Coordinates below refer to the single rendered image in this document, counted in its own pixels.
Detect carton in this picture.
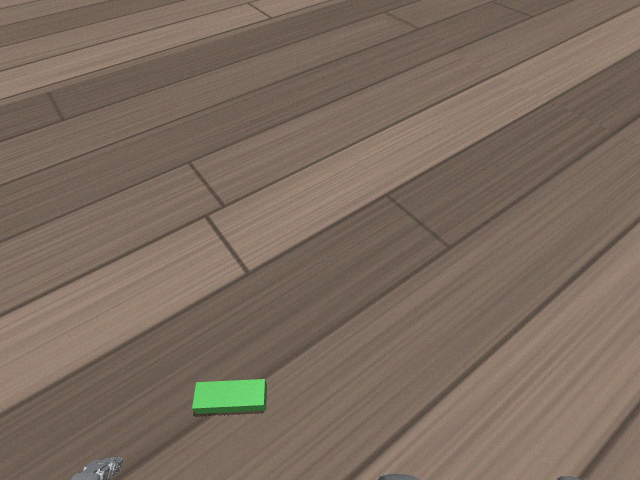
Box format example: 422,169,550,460
192,379,267,414

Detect left robot hand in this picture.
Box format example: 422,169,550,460
70,457,123,480

